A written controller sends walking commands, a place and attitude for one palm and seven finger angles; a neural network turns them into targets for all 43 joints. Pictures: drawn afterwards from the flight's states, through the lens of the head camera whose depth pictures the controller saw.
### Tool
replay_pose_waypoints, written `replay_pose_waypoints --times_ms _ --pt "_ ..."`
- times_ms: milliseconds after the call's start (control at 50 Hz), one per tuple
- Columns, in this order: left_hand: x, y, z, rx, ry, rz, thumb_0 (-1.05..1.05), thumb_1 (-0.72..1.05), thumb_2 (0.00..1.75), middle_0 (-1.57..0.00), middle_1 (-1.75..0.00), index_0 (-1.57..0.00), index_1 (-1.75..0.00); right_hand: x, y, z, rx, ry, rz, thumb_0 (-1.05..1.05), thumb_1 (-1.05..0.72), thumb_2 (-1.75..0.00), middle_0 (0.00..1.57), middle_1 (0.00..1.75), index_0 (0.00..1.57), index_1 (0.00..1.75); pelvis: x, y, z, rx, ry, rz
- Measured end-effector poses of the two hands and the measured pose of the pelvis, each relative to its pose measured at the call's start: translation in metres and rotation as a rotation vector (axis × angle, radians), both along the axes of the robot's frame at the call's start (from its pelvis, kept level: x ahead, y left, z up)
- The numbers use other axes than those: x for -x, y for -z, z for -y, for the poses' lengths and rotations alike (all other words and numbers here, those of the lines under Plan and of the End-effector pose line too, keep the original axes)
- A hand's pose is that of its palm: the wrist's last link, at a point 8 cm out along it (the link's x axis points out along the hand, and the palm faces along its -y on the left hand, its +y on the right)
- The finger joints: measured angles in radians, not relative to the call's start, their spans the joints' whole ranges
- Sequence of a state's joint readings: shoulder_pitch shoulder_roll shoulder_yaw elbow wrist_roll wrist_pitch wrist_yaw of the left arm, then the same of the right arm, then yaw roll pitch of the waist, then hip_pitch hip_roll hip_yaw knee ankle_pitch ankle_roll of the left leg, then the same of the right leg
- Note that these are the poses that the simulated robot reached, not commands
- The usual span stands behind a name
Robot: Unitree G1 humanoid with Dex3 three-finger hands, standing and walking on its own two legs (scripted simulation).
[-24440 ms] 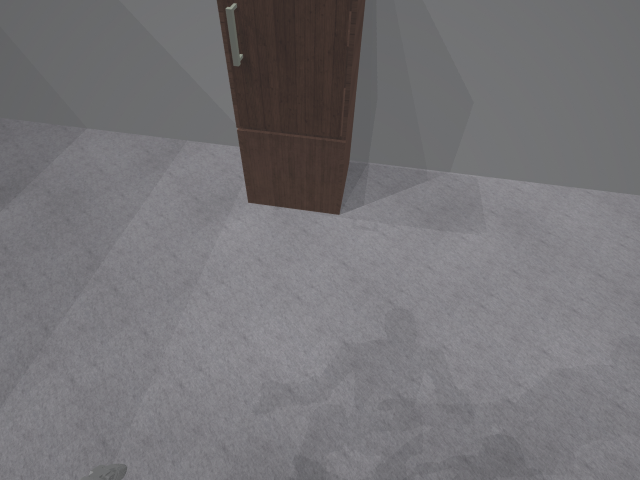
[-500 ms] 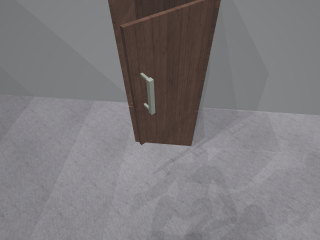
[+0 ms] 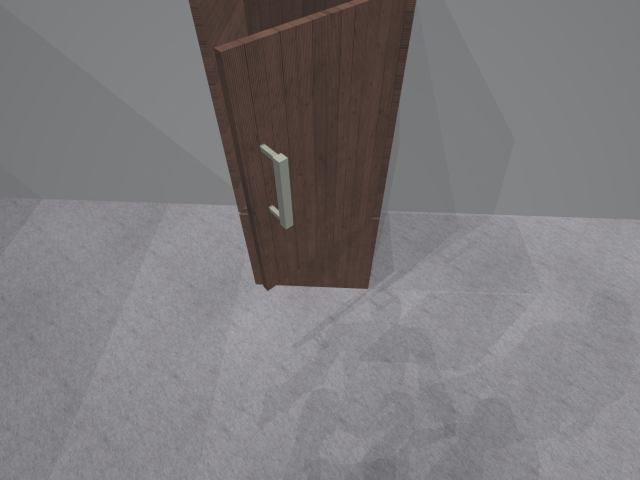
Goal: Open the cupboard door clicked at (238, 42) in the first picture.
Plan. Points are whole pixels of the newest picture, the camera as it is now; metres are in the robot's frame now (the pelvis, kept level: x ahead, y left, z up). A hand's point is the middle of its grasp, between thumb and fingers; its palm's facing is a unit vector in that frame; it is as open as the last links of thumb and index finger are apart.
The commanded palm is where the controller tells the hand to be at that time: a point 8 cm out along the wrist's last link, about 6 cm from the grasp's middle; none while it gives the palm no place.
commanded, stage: walk to a spot facing it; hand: left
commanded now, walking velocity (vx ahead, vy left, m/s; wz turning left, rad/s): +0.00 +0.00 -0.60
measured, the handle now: (276, 188) +0.59 +0.12 -0.01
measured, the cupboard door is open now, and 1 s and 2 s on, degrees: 44 44 44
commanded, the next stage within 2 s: none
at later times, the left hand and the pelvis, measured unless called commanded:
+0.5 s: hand out of the picture +0.06 +0.17 -0.17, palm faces -0.20 -0.94 -0.26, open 7.3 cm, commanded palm none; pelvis -0.02 -0.02 +0.00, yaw -15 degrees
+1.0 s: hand out of the picture +0.15 +0.13 -0.18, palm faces -0.51 -0.81 -0.27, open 7.3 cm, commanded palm none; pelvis -0.04 -0.02 -0.02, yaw -32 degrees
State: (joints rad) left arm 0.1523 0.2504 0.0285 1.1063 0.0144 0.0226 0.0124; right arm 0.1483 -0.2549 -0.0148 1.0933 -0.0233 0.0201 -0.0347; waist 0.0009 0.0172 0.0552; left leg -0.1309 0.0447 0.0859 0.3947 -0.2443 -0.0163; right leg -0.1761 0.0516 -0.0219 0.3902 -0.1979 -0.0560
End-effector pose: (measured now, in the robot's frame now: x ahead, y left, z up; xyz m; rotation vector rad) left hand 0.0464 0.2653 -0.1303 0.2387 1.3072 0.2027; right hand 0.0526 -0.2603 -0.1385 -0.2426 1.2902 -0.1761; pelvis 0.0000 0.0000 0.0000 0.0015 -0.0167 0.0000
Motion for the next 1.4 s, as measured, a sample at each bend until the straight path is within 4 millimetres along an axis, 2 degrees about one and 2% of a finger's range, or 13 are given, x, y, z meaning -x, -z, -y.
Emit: replay_pose_waypoints --times_ms 160,280,460,540,620,700,780,840,960,1080,1200,1280,1400 --pt "-0.004 0.015 0.018 0.042 0.064 -0.039 0.00 0.91 0.90 -0.20 -0.30 -0.20 -0.30 0.048 0.015 -0.009 -0.028 0.109 -0.030 0.01 -0.91 -0.90 0.20 0.30 0.20 0.30 0.011 0.011 0.003 -0.032 0.085 -0.002" --pt "-0.017 0.016 0.037 0.022 0.101 0.020 0.00 0.91 0.90 -0.20 -0.30 -0.20 -0.30 0.078 0.035 0.007 -0.055 0.163 -0.087 0.01 -0.91 -0.90 0.20 0.30 0.20 0.30 0.015 0.024 0.021 -0.034 0.120 0.000" --pt "-0.015 0.005 0.050 0.017 0.183 -0.040 0.00 0.91 0.90 -0.20 -0.30 -0.21 -0.30 0.053 0.006 0.028 -0.026 0.247 0.053 0.01 -0.91 -0.90 0.20 0.30 0.20 0.30 0.024 0.005 0.024 -0.044 0.232 -0.024" --pt "-0.026 0.005 0.046 0.025 0.233 -0.043 0.00 0.91 0.90 -0.21 -0.30 -0.21 -0.30 0.039 -0.007 0.026 -0.008 0.278 0.143 0.01 -0.91 -0.90 0.20 0.30 0.20 0.30 0.025 0.002 0.018 -0.049 0.292 -0.032" --pt "-0.048 0.016 0.038 0.040 0.278 -0.020 0.00 0.91 0.90 -0.21 -0.30 -0.21 -0.30 0.040 -0.008 0.022 0.036 0.298 0.209 0.01 -0.91 -0.90 0.20 0.30 0.20 0.30 0.024 0.012 0.006 -0.008 0.331 -0.052" --pt "-0.078 0.014 0.040 0.050 0.324 0.041 0.00 0.91 0.90 -0.20 -0.30 -0.20 -0.30 0.065 -0.009 0.017 0.047 0.295 0.153 0.01 -0.91 -0.90 0.20 0.30 0.20 0.30 0.028 0.011 0.008 -0.011 0.359 -0.035" --pt "-0.105 0.004 0.057 0.050 0.394 0.107 0.00 0.91 0.90 -0.20 -0.30 -0.20 -0.30 0.096 -0.003 0.020 0.034 0.336 0.100 0.01 -0.91 -0.90 0.20 0.30 0.20 0.30 0.030 0.011 0.015 0.019 0.404 -0.027" --pt "-0.120 0.009 0.071 0.030 0.470 0.155 0.00 0.91 0.90 -0.20 -0.30 -0.20 -0.30 0.119 0.011 0.031 0.027 0.406 0.096 0.01 -0.91 -0.90 0.20 0.30 0.20 0.30 0.033 0.025 0.026 -0.011 0.446 -0.022" --pt "-0.122 0.013 0.089 0.022 0.566 0.088 0.00 0.91 0.90 -0.20 -0.30 -0.20 -0.30 0.155 0.003 0.038 0.063 0.528 0.079 0.01 -0.91 -0.90 0.20 0.30 0.20 0.30 0.039 0.020 0.019 -0.015 0.531 -0.008" --pt "-0.137 0.025 0.109 0.080 0.650 0.045 0.00 0.91 0.90 -0.20 -0.30 -0.20 -0.30 0.193 -0.006 0.016 0.109 0.604 0.069 0.01 -0.91 -0.90 0.20 0.30 0.20 0.30 0.035 0.022 0.011 -0.001 0.609 -0.031" --pt "-0.154 0.010 0.149 0.122 0.727 0.088 0.00 0.91 0.90 -0.20 -0.30 -0.20 -0.30 0.238 -0.010 -0.009 0.049 0.668 -0.037 0.01 -0.91 -0.90 0.20 0.30 0.20 0.30 0.041 0.009 0.024 0.021 0.676 -0.043" --pt "-0.160 0.013 0.177 0.108 0.805 0.136 0.00 0.91 0.90 -0.20 -0.30 -0.20 -0.30 0.263 0.007 -0.007 0.020 0.752 -0.038 0.01 -0.91 -0.90 0.20 0.30 0.20 0.30 0.048 0.022 0.039 -0.010 0.731 -0.040" --pt "-0.151 0.011 0.190 0.076 0.865 0.082 0.00 0.91 0.90 -0.20 -0.30 -0.20 -0.30 0.264 0.003 0.000 0.028 0.844 0.008 0.01 -0.91 -0.90 0.20 0.30 0.20 0.30 0.050 0.014 0.040 -0.018 0.813 -0.021"
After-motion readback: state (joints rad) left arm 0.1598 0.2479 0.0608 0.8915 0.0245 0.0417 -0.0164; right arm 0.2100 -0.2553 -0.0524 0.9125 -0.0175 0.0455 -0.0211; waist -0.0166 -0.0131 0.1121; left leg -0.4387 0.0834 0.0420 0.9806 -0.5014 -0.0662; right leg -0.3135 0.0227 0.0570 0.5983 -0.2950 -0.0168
